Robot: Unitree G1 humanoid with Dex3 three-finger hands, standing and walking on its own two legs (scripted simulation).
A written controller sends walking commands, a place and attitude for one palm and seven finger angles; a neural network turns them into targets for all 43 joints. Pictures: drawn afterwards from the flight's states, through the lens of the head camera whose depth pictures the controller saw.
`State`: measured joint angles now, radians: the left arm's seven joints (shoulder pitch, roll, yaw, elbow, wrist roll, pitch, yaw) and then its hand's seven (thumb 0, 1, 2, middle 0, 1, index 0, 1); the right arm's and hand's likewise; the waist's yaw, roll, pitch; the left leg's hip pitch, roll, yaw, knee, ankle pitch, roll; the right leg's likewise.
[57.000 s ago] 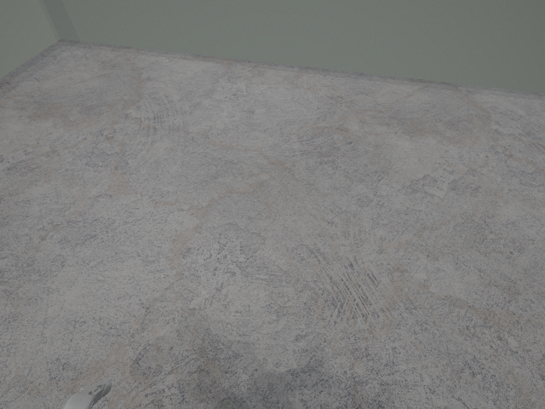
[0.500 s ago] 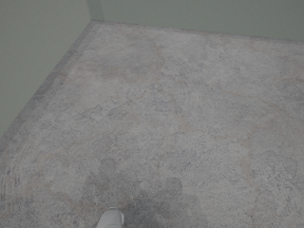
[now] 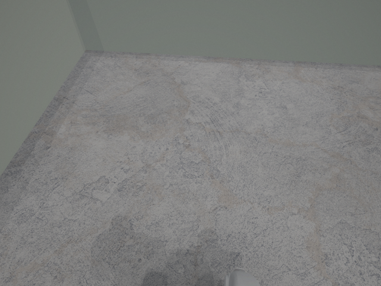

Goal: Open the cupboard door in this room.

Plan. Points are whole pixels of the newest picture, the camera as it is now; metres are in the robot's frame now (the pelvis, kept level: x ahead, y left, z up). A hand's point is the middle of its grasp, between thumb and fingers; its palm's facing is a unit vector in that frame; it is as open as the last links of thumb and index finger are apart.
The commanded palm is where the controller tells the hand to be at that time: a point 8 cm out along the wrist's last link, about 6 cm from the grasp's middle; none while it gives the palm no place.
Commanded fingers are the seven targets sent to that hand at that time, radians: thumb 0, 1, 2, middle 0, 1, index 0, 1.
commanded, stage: walk to a spot facing it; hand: left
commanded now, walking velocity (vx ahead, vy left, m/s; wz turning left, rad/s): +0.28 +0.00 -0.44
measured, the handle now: out of the picture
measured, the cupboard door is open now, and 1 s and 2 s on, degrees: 42 42 42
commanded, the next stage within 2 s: turn to face it in 0.04 s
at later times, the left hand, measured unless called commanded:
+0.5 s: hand (145, 234) +0.28 +0.15 -0.19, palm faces +0.09 -0.98 -0.16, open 7.2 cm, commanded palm none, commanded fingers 0.00 0.90 0.90 -0.20 -0.30 -0.20 -0.30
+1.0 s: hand (142, 222) +0.30 +0.15 -0.16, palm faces +0.34 -0.89 -0.30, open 7.4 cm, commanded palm none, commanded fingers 0.00 0.90 0.90 -0.20 -0.30 -0.20 -0.30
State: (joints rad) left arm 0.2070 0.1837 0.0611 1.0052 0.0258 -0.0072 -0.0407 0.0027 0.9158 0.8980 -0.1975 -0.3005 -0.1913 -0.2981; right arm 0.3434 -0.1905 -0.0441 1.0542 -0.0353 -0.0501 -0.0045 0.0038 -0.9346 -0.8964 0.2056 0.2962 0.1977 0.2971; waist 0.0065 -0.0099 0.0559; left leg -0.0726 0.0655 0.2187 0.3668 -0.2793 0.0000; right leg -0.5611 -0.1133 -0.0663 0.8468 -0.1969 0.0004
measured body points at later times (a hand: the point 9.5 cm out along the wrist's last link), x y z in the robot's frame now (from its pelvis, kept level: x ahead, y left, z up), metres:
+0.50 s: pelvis +0.21 -0.04 -0.02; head +0.23 -0.01 +0.43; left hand +0.27 +0.20 -0.18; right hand +0.25 -0.28 -0.16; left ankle +0.27 +0.06 -0.74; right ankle +0.16 -0.14 -0.74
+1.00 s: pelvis +0.27 -0.08 -0.02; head +0.32 -0.08 +0.43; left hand +0.28 +0.20 -0.14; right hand +0.42 -0.31 -0.17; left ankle +0.26 +0.05 -0.72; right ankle +0.29 -0.21 -0.75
